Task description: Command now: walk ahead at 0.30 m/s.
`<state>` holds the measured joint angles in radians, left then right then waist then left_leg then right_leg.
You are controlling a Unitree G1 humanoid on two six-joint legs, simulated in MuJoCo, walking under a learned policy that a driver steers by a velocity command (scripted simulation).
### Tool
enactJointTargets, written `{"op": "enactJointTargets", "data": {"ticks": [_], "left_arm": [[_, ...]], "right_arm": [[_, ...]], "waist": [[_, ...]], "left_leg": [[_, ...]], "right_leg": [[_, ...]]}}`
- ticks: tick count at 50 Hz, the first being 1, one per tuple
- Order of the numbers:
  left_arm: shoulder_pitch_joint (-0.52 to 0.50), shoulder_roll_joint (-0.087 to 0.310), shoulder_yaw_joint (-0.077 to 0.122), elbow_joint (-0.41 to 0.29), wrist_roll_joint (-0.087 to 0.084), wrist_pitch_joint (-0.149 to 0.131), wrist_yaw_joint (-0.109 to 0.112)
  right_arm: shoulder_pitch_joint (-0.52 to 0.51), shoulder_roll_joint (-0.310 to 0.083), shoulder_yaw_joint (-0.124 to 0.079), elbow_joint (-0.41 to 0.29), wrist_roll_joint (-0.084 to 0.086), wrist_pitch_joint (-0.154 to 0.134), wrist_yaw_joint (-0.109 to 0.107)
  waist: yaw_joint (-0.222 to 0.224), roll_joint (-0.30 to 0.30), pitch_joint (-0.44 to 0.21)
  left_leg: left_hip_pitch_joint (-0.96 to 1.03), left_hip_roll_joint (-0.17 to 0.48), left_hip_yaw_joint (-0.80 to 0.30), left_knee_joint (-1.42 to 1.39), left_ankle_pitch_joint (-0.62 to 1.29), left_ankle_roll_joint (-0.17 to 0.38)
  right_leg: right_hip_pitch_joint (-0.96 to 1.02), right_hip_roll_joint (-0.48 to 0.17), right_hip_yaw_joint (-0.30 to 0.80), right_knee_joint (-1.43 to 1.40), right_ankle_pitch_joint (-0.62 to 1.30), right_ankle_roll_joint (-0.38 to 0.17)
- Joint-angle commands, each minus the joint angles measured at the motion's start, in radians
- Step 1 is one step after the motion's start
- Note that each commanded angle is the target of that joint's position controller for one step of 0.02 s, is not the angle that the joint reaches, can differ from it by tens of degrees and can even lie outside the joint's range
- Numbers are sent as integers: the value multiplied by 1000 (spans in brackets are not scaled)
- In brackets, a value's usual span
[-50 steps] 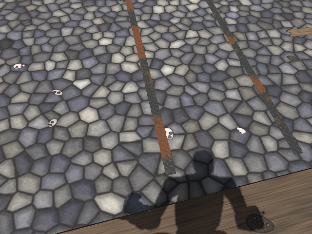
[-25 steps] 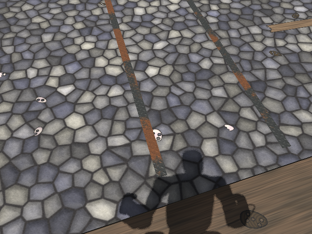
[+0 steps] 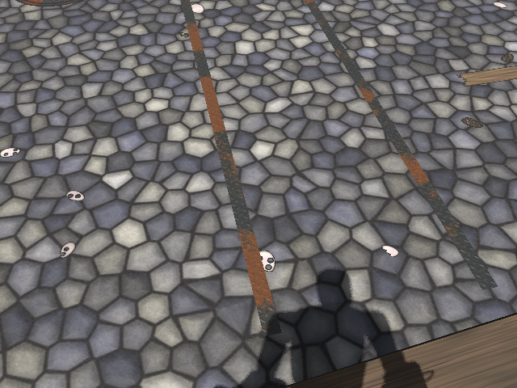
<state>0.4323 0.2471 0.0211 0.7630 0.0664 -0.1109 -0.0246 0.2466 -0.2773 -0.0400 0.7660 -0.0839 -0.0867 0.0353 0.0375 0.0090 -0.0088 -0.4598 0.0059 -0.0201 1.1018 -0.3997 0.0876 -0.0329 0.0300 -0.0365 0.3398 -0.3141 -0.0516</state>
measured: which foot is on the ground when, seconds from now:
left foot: up 0.00-0.16, down 0.18-0.56, up 0.58-0.94, down 0.96-1.00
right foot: down 0.00-0.22, up 0.24-0.50, down 0.52-0.98, up 1.00-1.00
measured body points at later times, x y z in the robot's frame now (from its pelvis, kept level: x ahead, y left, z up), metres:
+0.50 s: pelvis +0.14 +0.02 -0.01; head +0.16 +0.02 +0.44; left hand +0.24 +0.28 -0.13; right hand +0.26 -0.24 -0.13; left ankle +0.19 +0.12 -0.74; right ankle +0.15 -0.09 -0.74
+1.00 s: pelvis +0.33 +0.05 -0.02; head +0.34 +0.04 +0.43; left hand +0.26 +0.28 -0.16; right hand +0.54 -0.17 -0.11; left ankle +0.37 +0.14 -0.74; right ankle +0.16 -0.08 -0.72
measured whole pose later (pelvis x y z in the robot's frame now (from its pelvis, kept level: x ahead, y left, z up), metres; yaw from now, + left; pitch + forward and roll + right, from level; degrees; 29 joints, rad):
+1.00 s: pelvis +0.33 +0.05 -0.02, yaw +0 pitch +1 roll +0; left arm 0.51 0.20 0.00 0.96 0.09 -0.09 -0.05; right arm 0.06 -0.21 -0.04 0.79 -0.05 -0.12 0.04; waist 0.07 0.01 -0.01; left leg -0.38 -0.02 0.06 0.62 -0.30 0.07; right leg -0.05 -0.04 -0.01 0.66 -0.52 -0.02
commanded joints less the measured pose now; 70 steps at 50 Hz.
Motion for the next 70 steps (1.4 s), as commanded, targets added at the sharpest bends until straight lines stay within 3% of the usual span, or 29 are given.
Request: {"op": "enactJointTargets", "data": {"ticks": [1,4,8,10,11,12,13,14,17,21,23,25,27,29,31,37,43,44,47,49,50,51,52,56,59,61,68,69,70], "left_arm": [[-71,114,15,-75,-20,2,15],[-34,190,37,-44,-18,6,2],[-75,232,60,-24,-21,9,-31],[24,129,34,-21,-8,6,-39],[152,45,-3,-16,3,8,-45],[14,88,20,-36,-3,21,-51],[-92,98,33,-67,-13,25,-46],[-98,132,42,-44,1,28,-23],[-35,55,12,-5,19,48,-6],[28,89,16,49,-41,71,-74],[-20,174,42,4,2,51,-39],[-41,159,35,-13,-4,18,2],[-59,141,27,-27,-26,-19,17],[9,190,46,-1,-38,-26,29],[34,135,30,17,-4,-21,36],[71,39,-9,76,-3,-4,22],[122,109,6,130,3,11,-20],[84,110,6,126,23,8,-18],[7,130,15,118,2,4,-2],[118,59,0,138,37,7,-21],[174,-39,-30,134,52,0,-42],[-97,-1,-10,48,6,-9,-52],[-206,42,9,27,-1,-11,-34],[-159,-34,-12,52,48,28,-18],[-281,-31,-18,-6,26,46,-31],[-287,-42,-28,-16,46,42,-42],[-548,16,-30,-81,36,68,-28],[-638,86,5,-108,-156,27,-32],[-640,60,-5,-99,-167,6,-37]], "right_arm": [[-129,-59,-21,-95,8,-6,10],[-218,3,7,-106,40,22,43],[-157,-99,-13,-60,64,-5,31],[-45,-222,-44,-37,61,-30,1],[94,-231,-45,-33,58,-15,-7],[274,-199,-43,22,31,-8,-16],[240,-240,-65,47,29,-23,-30],[92,-184,-59,26,62,-24,-38],[-163,-32,-1,-42,89,-27,-36],[-261,-139,-39,-55,79,-37,14],[-62,-218,-82,2,45,-23,16],[-98,-101,-41,-5,60,-31,-10],[-176,-21,-5,-30,57,-26,-24],[-287,-43,-9,-66,31,-19,-22],[-237,-52,-18,-40,30,-21,-29],[-197,14,-17,3,20,4,8],[-321,19,-9,-37,23,0,32],[-284,12,-11,-34,21,-8,28],[-174,-49,-37,-16,39,-26,10],[156,-129,-60,63,46,-49,-14],[377,-126,-49,99,23,-46,-20],[443,-113,-51,146,-11,-70,-17],[299,-89,-41,138,8,-77,-14],[36,109,32,83,18,-51,-11],[68,43,21,109,3,-60,-10],[139,31,21,143,-19,-68,-5],[408,28,38,252,13,-46,21],[301,-72,-17,220,163,-9,-36],[336,-82,-15,235,156,14,-61]], "waist": [[-40,-65,58],[-26,-91,54],[-83,-71,19],[-81,70,-167],[-101,188,-448],[-192,154,-418],[-164,110,-200],[-111,76,-78],[50,25,-50],[58,19,-52],[-38,66,-15],[-15,73,9],[21,6,1],[89,-169,57],[72,-134,47],[12,-83,64],[40,-119,79],[5,-131,78],[-74,-87,47],[-136,121,-186],[-191,258,-360],[-268,179,-78],[-196,70,92],[-2,2,80],[-19,11,53],[-27,9,49],[-148,-10,171],[-164,-39,224],[-173,-70,176]], "left_leg": [[-223,49,31,-105,118,-37],[5,13,100,-382,218,-101],[189,-41,85,-576,517,-40],[565,60,-11,-517,972,151],[894,351,-356,-578,1060,392],[856,410,-510,-701,1030,398],[634,377,-433,-771,739,294],[434,333,-328,-826,566,243],[82,213,-152,-925,501,151],[-45,90,-28,-806,218,93],[36,221,-227,-868,-194,186],[67,306,-375,-881,-281,186],[39,197,-238,-779,-215,115],[-277,-44,12,-449,18,-30],[-393,-39,-106,-236,-7,-3],[-277,30,-3,-260,263,-55],[-9,-9,96,-445,290,-58],[7,14,42,-388,335,-41],[229,-40,121,-492,317,17],[777,84,-89,-519,424,209],[1036,321,-480,-654,446,407],[884,346,-621,-797,149,331],[647,353,-544,-817,77,268],[226,245,-270,-914,229,217],[135,144,-96,-927,312,181],[135,133,-87,-831,338,165],[337,180,-160,-686,166,161],[343,179,-157,-594,235,95],[423,172,-142,-527,302,76]], "right_leg": [[57,-246,183,-198,471,-176],[-90,-192,63,-161,690,-136],[-111,-204,67,-5,815,-107],[-259,-68,-14,250,656,22],[-411,22,-2,560,69,85],[-499,69,66,812,-411,91],[-582,-9,131,926,-384,63],[-571,-78,119,912,-342,61],[-280,-151,90,678,-284,110],[-99,-73,-44,318,31,171],[-233,-51,-53,389,-79,79],[-251,-113,29,293,-36,-33],[-171,-179,149,73,-123,-165],[71,-367,571,-192,-311,-332],[185,-373,538,-212,-182,-267],[116,-264,204,-263,179,-183],[-43,-263,121,-192,343,-185],[-49,-295,134,-160,380,-178],[-104,-252,71,27,587,-138],[-404,-78,-36,560,387,-23],[-641,65,13,953,-348,22],[-931,47,165,1089,-318,-33],[-959,-37,179,1098,-165,-60],[-692,-153,158,871,101,-63],[-579,-128,62,515,281,-27],[-575,-139,117,474,592,-22],[-602,-142,65,117,621,7],[-630,-107,95,43,569,-2],[-608,-98,80,-4,595,5]]}}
